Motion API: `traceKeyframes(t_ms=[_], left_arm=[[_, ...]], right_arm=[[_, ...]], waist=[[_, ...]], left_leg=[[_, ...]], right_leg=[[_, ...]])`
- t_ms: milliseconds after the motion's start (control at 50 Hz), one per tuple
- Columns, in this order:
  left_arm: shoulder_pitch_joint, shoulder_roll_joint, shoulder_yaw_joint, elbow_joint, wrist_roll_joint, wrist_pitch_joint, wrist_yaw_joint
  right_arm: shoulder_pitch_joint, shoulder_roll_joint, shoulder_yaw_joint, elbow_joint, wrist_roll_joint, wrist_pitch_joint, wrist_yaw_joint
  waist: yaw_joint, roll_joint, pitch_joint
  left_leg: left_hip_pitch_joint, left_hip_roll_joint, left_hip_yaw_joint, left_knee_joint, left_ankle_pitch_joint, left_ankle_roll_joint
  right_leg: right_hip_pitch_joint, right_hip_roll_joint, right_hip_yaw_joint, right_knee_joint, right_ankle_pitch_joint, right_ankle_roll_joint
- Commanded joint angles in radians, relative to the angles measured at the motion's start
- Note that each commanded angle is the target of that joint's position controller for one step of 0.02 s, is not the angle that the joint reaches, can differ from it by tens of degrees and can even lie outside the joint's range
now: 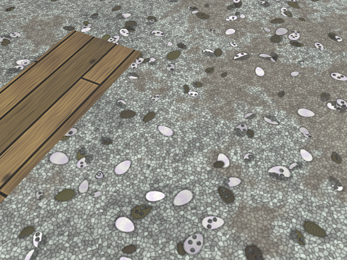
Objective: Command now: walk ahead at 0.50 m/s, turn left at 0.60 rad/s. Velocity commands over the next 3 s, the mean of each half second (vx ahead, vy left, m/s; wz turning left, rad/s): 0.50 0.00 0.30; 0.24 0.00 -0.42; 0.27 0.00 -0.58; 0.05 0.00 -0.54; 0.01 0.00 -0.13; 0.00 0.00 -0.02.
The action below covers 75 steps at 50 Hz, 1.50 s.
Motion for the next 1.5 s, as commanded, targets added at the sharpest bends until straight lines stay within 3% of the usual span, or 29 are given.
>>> traceKeyframes(t_ms=[20,120,180,200,220,240,260,300,380,560,660,720,740,760,780,800,820,860,980,1100,1160,1180,1200,1220,1240,1260,1300,1380,1500], left_arm=[[-0.055,0.165,0.032,-0.065,-0.006,-0.007,0.008],[-0.018,0.212,0.044,-0.041,-0.029,0.024,0.010],[-0.026,0.237,0.047,-0.035,-0.041,0.041,0.019],[-0.016,0.201,0.031,-0.041,-0.029,0.037,0.022],[0.056,0.066,-0.015,-0.094,0.013,0.016,0.008],[0.037,0.107,-0.016,-0.088,-0.016,-0.020,-0.006],[-0.067,0.176,0.006,-0.114,-0.059,-0.031,-0.014],[-0.122,0.149,-0.002,-0.119,-0.034,-0.032,-0.005],[-0.034,0.111,0.001,-0.078,-0.024,0.023,-0.005],[-0.242,0.048,-0.014,-0.137,-0.015,0.025,-0.023],[-0.255,0.081,-0.001,-0.197,-0.008,0.022,-0.061],[-0.009,0.179,0.049,-0.156,-0.002,0.021,-0.055],[0.051,0.279,0.069,-0.166,0.005,0.026,-0.033],[0.010,0.306,0.061,-0.202,0.016,0.027,-0.028],[-0.005,0.239,0.052,-0.229,0.006,0.041,-0.029],[-0.066,0.190,0.038,-0.244,-0.003,0.050,-0.025],[-0.109,0.158,0.029,-0.246,-0.018,0.062,-0.020],[-0.159,0.145,0.023,-0.263,-0.010,0.078,-0.009],[-0.171,0.182,0.040,-0.289,-0.018,0.086,0.025],[-0.127,0.193,0.043,-0.292,-0.021,0.097,0.028],[-0.146,0.174,0.035,-0.299,-0.025,0.107,0.022],[-0.156,0.151,0.028,-0.303,-0.025,0.109,0.022],[-0.169,0.094,0.011,-0.315,-0.025,0.105,0.021],[-0.156,0.030,-0.004,-0.344,-0.031,0.093,0.017],[-0.206,0.112,0.014,-0.378,-0.020,0.079,0.012],[-0.197,0.161,0.032,-0.361,-0.016,0.080,0.009],[-0.146,0.155,0.041,-0.324,-0.014,0.098,0.007],[-0.196,0.083,0.024,-0.341,-0.021,0.110,-0.005],[-0.290,0.060,0.016,-0.373,-0.023,0.118,-0.038]], right_arm=[[-0.097,-0.010,0.006,-0.091,-0.001,-0.018,0.021],[-0.173,-0.026,0.001,-0.148,0.004,-0.015,0.049],[0.052,-0.097,-0.043,-0.104,-0.006,-0.010,0.041],[0.220,-0.157,-0.074,-0.054,-0.006,-0.005,0.023],[0.263,-0.277,-0.090,-0.042,-0.008,-0.008,0.007],[0.298,-0.234,-0.070,-0.059,-0.010,-0.022,0.012],[0.264,-0.174,-0.051,-0.044,-0.021,-0.032,0.021],[0.130,-0.114,-0.029,-0.045,-0.014,-0.039,0.023],[0.061,-0.086,-0.017,-0.031,-0.026,-0.068,0.019],[0.099,-0.105,-0.017,0.061,-0.040,-0.076,-0.014],[0.092,-0.142,-0.030,0.086,-0.015,-0.036,-0.040],[0.061,-0.141,-0.029,0.069,-0.008,-0.012,-0.060],[0.130,-0.080,-0.006,0.041,-0.048,-0.022,-0.056],[0.241,-0.015,0.021,0.025,-0.055,-0.036,-0.036],[0.191,-0.113,0.004,0.046,-0.031,-0.044,-0.018],[0.094,-0.124,0.001,0.016,-0.007,-0.038,-0.017],[0.057,-0.113,0.002,0.017,-0.016,-0.025,-0.028],[0.051,-0.117,-0.007,0.009,-0.031,0.010,-0.045],[0.032,-0.076,0.004,0.006,-0.036,0.004,-0.050],[-0.034,-0.080,0.000,-0.014,-0.017,-0.044,-0.029],[0.029,-0.075,-0.010,0.001,-0.004,-0.066,-0.020],[0.077,-0.086,-0.018,0.018,-0.005,-0.070,-0.022],[0.173,-0.140,-0.034,0.034,-0.018,-0.072,-0.031],[0.204,-0.219,-0.049,0.036,-0.050,-0.061,-0.034],[0.174,-0.224,-0.057,0.035,-0.064,-0.062,-0.026],[0.119,-0.160,-0.041,0.015,-0.050,-0.061,-0.031],[0.053,-0.104,-0.021,-0.006,-0.034,-0.048,-0.040],[0.065,-0.129,-0.025,0.015,-0.043,-0.032,-0.053],[0.070,-0.185,-0.043,0.046,-0.015,0.002,-0.055]], waist=[[0.002,-0.108,0.023],[0.003,-0.125,0.053],[-0.150,-0.139,-0.091],[-0.227,-0.088,-0.181],[-0.152,0.188,-0.267],[-0.182,0.159,-0.453],[-0.201,0.071,-0.324],[-0.127,-0.014,-0.146],[-0.044,0.005,-0.092],[-0.118,0.000,0.037],[-0.112,0.044,-0.006],[0.013,-0.001,-0.146],[-0.005,-0.203,-0.264],[-0.083,-0.344,-0.442],[-0.009,-0.179,-0.506],[-0.013,-0.128,-0.380],[-0.040,-0.038,-0.245],[-0.089,-0.089,-0.149],[-0.080,-0.178,-0.170],[-0.041,-0.204,-0.138],[-0.097,-0.201,-0.105],[-0.128,-0.178,-0.092],[-0.163,-0.087,-0.117],[-0.138,0.131,-0.104],[-0.125,0.175,-0.013],[-0.111,0.110,0.022],[-0.089,0.089,0.011],[-0.108,0.089,-0.011],[-0.140,0.110,-0.041]], left_leg=[[0.012,0.000,0.046,-0.143,0.112,0.007],[0.055,-0.040,0.122,-0.272,-0.037,0.058],[0.425,-0.159,0.186,-0.379,-0.082,0.138],[0.730,-0.130,0.103,-0.395,-0.016,0.175],[1.097,0.159,-0.391,-0.422,-0.053,0.319],[1.159,0.286,-0.743,-0.585,-0.124,0.415],[1.078,0.246,-0.574,-0.595,-0.064,0.354],[0.786,0.158,-0.321,-0.607,0.086,0.281],[0.571,0.115,-0.153,-0.726,0.192,0.271],[0.595,0.075,0.137,-0.762,0.304,0.170],[0.751,0.128,0.158,-0.578,0.558,0.132],[0.698,0.044,0.209,-0.163,0.605,0.044],[0.433,-0.047,0.219,0.181,0.080,-0.021],[0.118,-0.236,0.070,0.512,-0.647,-0.077],[0.096,-0.161,-0.078,0.561,-0.583,-0.055],[0.048,-0.125,-0.053,0.520,-0.502,-0.041],[0.039,-0.086,-0.029,0.429,-0.444,-0.043],[0.145,-0.063,-0.017,0.290,-0.377,-0.046],[0.193,-0.081,-0.005,-0.015,-0.238,-0.076],[0.269,-0.121,0.003,-0.246,-0.239,-0.056],[0.454,-0.133,0.024,-0.438,-0.186,-0.018],[0.566,-0.103,0.016,-0.515,-0.164,0.001],[0.727,0.055,-0.124,-0.576,-0.256,0.052],[0.800,0.246,-0.406,-0.666,-0.423,0.147],[0.706,0.327,-0.552,-0.703,-0.473,0.217],[0.673,0.284,-0.454,-0.694,-0.406,0.207],[0.663,0.186,-0.254,-0.675,-0.173,0.144],[0.630,0.142,-0.008,-0.647,0.308,0.148],[0.650,0.152,0.119,-0.595,0.327,0.138]], right_leg=[[0.014,-0.260,0.074,-0.092,0.321,-0.135],[0.134,-0.310,0.016,-0.017,0.489,-0.106],[0.100,-0.283,-0.043,0.319,0.900,-0.073],[-0.093,-0.246,-0.055,0.556,0.739,-0.039],[-0.550,-0.095,-0.041,0.941,-0.115,0.023],[-0.661,-0.021,0.189,1.122,-0.365,0.024],[-0.744,-0.072,0.225,1.144,-0.286,0.014],[-0.688,-0.150,0.206,0.999,-0.150,0.006],[-0.551,-0.181,0.206,0.885,-0.028,0.034],[-0.578,-0.104,0.184,0.434,0.385,0.037],[-0.553,-0.050,0.122,0.335,0.218,-0.008],[-0.228,0.030,0.100,0.199,0.329,-0.076],[0.073,-0.190,0.378,0.278,0.814,-0.176],[0.352,-0.426,0.834,0.229,0.974,-0.419],[0.316,-0.377,0.772,0.183,0.762,-0.388],[0.203,-0.327,0.653,0.162,0.582,-0.335],[0.041,-0.276,0.568,0.123,0.463,-0.283],[-0.195,-0.209,0.518,0.057,0.305,-0.243],[-0.270,-0.145,0.539,-0.011,-0.168,-0.227],[-0.255,-0.142,0.627,0.013,-0.304,-0.202],[-0.332,-0.106,0.646,0.053,-0.370,-0.175],[-0.405,-0.069,0.625,0.101,-0.385,-0.143],[-0.549,-0.008,0.539,0.291,-0.412,-0.081],[-0.728,0.127,0.326,0.555,-0.357,-0.034],[-0.841,0.040,0.313,0.695,-0.305,-0.020],[-0.835,0.006,0.318,0.764,-0.237,-0.001],[-0.793,-0.013,0.284,0.837,-0.141,0.047],[-0.715,-0.034,0.190,0.818,-0.024,0.103],[-0.536,-0.038,0.114,0.505,0.054,0.076]])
